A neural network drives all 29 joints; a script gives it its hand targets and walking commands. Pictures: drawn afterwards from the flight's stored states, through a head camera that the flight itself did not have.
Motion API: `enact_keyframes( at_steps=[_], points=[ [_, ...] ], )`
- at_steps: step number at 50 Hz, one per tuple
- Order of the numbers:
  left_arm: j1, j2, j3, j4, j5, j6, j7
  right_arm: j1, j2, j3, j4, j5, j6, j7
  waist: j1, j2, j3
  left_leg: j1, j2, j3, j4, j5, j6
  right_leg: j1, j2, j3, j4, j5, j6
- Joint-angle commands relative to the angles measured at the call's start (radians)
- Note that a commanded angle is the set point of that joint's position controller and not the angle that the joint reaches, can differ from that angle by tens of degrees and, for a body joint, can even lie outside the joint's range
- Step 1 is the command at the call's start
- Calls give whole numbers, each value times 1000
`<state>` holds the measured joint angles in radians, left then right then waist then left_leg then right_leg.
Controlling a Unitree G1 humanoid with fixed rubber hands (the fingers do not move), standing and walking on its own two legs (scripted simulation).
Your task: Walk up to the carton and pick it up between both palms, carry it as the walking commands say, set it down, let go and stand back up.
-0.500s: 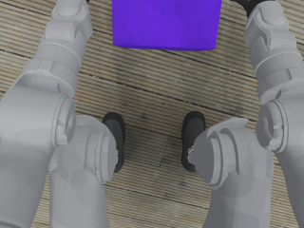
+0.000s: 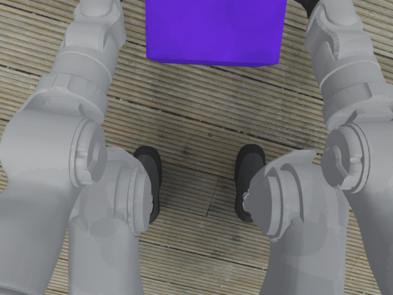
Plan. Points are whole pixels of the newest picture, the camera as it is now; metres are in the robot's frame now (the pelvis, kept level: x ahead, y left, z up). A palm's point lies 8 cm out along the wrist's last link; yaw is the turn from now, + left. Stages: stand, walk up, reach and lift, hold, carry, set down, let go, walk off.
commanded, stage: reach and lift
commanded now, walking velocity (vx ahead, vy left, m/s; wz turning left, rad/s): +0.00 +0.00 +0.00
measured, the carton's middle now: (212, 11) +0.54 -0.02 -0.28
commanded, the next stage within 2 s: none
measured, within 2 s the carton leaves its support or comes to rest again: leaves its support in 0.52 s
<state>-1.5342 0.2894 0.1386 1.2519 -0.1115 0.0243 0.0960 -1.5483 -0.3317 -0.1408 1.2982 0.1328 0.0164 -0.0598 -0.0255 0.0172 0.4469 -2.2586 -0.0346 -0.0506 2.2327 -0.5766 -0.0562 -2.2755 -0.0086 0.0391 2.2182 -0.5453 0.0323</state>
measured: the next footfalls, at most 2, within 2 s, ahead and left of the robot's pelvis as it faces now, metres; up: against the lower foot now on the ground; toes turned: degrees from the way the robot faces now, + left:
none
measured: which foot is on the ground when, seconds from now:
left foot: down 0.00-1.00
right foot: down 0.00-1.00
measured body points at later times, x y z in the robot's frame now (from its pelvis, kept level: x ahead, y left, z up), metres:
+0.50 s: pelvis +0.01 +0.00 -0.01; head +0.38 -0.01 +0.25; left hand +0.56 +0.13 -0.20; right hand +0.54 -0.18 -0.20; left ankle +0.11 +0.13 -0.32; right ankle +0.12 -0.13 -0.32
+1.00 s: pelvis +0.00 +0.00 +0.01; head +0.35 -0.01 +0.28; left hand +0.55 +0.13 -0.15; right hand +0.54 -0.18 -0.15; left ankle +0.11 +0.13 -0.32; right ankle +0.12 -0.13 -0.32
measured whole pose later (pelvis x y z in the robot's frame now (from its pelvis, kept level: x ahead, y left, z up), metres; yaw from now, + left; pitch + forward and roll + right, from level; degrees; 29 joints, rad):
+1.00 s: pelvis +0.00 +0.00 +0.01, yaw +0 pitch +38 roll +0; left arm -1.37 0.21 0.24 0.99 -0.05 0.20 0.16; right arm -1.38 -0.27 -0.21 1.02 0.08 0.20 -0.11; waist -0.03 0.02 0.25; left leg -2.29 -0.08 -0.06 2.18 -0.55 -0.08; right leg -2.31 0.03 0.06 2.17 -0.52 0.06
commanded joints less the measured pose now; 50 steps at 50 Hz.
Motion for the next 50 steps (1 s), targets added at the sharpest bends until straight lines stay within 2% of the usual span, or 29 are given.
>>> enact_keyframes(
  at_steps=[1, 5, 11, 20, 27, 31, 38, 43, 50],
  points=[
    [-363, -703, -122, -156, 25, 24, -211, -341, 692, 99, -165, -30, 28, 212, -35, 23, -924, 362, -85, 87, -145, 236, 30, 408, 97, -87, -136, 267, -20],
    [-324, -780, -111, -188, 34, 44, -244, -307, 777, 93, -191, -35, 55, 247, -32, 21, -916, 347, -91, 99, -130, 270, 35, 399, 102, -92, -127, 301, -22],
    [-274, -838, -112, -206, 27, 54, -262, -269, 835, 102, -213, -20, 66, 265, -34, 18, -913, 328, -96, 101, -117, 321, 44, 391, 104, -92, -114, 352, -28],
    [-286, -891, -136, -238, 1, 53, -259, -308, 881, 151, -267, 25, 58, 264, -28, 15, -992, 354, -102, 106, -119, 376, 49, 420, 107, -95, -104, 399, -29],
    [-382, -940, -193, -329, -49, 49, -238, -415, 921, 210, -376, 81, 51, 246, -26, 12, -1220, 458, -104, 116, -123, 427, 43, 515, 112, -112, -109, 451, -21],
    [-423, -961, -203, -348, -54, 63, -232, -466, 931, 226, -406, 90, 62, 239, -24, 10, -1288, 484, -101, 123, -139, 386, 40, 536, 112, -119, -130, 410, -17],
    [-483, -993, -198, -367, -32, 99, -239, -509, 944, 215, -429, 55, 95, 239, -34, 12, -1314, 479, -98, 132, -177, 265, 40, 542, 107, -125, -170, 294, -16],
    [-527, -1032, -218, -422, -40, 120, -238, -538, 976, 225, -487, 46, 116, 242, -42, 14, -1431, 534, -102, 141, -193, 264, 39, 587, 106, -135, -190, 291, -14],
    [-517, -1077, -232, -476, -23, 152, -235, -513, 1046, 235, -531, 29, 156, 254, -33, 10, -1550, 584, -110, 153, -219, 284, 36, 621, 111, -144, -218, 307, -5]
  ],
)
